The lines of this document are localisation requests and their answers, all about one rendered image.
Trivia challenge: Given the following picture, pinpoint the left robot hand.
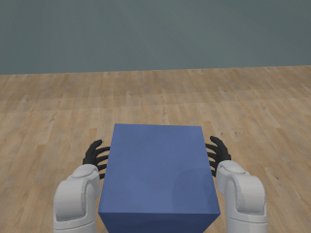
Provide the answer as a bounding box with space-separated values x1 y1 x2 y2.
83 139 110 180

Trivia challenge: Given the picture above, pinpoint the right robot hand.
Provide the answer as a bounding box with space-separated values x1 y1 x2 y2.
205 136 231 178

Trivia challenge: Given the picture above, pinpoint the right robot forearm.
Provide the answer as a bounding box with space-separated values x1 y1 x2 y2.
216 160 268 233

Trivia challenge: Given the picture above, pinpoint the left robot forearm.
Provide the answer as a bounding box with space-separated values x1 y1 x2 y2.
52 164 101 233

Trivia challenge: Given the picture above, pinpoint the carton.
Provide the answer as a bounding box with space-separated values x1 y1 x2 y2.
98 123 221 233

